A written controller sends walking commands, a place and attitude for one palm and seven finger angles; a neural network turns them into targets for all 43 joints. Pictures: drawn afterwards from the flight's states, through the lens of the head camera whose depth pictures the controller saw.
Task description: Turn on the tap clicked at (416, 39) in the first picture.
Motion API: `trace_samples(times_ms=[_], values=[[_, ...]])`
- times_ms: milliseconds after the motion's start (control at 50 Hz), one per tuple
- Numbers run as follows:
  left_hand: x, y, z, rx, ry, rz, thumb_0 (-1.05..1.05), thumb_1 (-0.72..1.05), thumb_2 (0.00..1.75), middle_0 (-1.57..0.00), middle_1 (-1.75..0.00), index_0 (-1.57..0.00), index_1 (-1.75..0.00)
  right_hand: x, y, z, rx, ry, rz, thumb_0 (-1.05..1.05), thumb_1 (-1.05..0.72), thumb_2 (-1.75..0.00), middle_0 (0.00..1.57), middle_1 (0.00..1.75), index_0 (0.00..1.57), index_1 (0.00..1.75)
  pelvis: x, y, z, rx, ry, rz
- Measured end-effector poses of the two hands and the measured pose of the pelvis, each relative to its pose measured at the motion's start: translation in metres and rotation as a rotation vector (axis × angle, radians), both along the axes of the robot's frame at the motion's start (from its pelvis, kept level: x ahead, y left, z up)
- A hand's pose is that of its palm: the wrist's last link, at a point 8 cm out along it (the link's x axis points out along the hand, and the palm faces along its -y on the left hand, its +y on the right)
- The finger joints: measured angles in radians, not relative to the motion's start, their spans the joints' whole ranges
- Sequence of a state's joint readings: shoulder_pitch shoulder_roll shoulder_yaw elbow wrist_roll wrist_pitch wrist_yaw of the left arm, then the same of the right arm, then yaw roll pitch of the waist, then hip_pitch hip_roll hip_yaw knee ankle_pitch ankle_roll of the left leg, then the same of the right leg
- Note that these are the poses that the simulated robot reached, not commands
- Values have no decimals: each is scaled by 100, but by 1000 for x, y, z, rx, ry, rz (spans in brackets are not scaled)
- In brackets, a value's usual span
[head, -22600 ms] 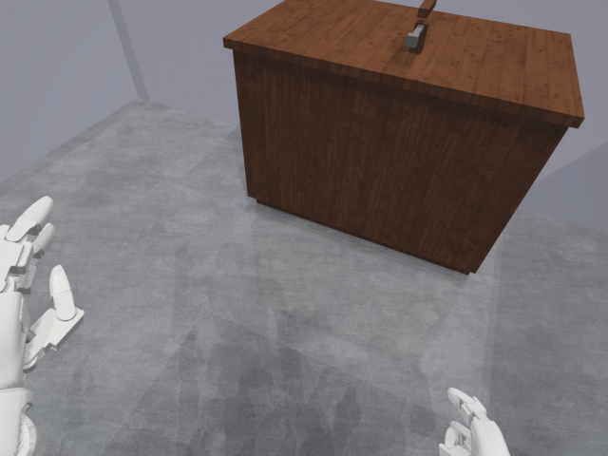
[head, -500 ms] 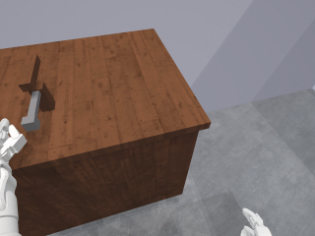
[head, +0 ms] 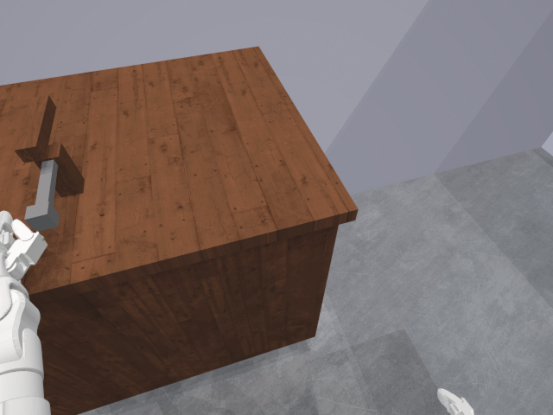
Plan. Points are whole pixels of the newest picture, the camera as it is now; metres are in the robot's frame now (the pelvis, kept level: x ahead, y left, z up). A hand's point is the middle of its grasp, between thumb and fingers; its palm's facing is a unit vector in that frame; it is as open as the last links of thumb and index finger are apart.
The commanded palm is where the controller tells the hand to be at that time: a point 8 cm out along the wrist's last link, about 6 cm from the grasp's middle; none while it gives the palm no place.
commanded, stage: push the lever round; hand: left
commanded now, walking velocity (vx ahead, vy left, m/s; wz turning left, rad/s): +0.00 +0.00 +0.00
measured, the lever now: (42, 216) +0.34 +0.35 +0.12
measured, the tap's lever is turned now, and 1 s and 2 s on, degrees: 2 32 59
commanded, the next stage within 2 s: none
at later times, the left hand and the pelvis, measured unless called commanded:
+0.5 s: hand (73, 229) +0.32 +0.31 +0.11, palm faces +0.70 -0.71 -0.07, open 7.6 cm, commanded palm +0.29 +0.33 +0.11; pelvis +0.00 +0.01 +0.00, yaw +1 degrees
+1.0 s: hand (102, 215) +0.35 +0.28 +0.11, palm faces +0.77 -0.63 -0.07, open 7.6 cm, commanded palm +0.31 +0.30 +0.11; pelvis +0.00 +0.00 +0.00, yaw +1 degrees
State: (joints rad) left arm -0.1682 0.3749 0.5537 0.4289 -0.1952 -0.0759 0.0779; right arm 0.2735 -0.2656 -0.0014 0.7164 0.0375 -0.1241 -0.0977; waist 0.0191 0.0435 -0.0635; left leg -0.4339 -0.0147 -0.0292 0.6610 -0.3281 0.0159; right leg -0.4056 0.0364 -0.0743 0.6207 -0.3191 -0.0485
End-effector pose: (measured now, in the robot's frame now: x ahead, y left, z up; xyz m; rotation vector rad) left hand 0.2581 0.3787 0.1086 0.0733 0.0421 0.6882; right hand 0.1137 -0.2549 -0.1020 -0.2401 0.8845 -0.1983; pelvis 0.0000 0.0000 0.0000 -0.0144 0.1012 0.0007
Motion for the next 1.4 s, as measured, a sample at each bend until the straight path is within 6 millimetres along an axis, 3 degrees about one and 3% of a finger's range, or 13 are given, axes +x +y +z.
trace_samples(times_ms=[340,500,1020,1400], values=[[9,-33,0,-2,-23,54,4,96,91,-15,-15,-15,-15,38,24,6,31,-70,59,1,-91,-90,21,30,21,30,3,5,1,3,-18,8],[14,-45,1,-4,-19,93,3,95,91,-15,-15,-15,-15,46,30,6,38,-66,78,1,-91,-90,21,30,21,30,2,6,1,4,-22,13],[39,-83,2,-10,-3,206,3,94,91,-15,-15,-15,-15,20,14,-4,31,21,39,1,-91,-90,21,30,21,30,-5,-2,1,8,-20,11],[54,-99,2,-28,6,285,2,94,91,-15,-15,-15,-15,15,11,-7,45,47,39,1,-91,-90,21,30,21,30,-3,-5,0,9,-11,12]])
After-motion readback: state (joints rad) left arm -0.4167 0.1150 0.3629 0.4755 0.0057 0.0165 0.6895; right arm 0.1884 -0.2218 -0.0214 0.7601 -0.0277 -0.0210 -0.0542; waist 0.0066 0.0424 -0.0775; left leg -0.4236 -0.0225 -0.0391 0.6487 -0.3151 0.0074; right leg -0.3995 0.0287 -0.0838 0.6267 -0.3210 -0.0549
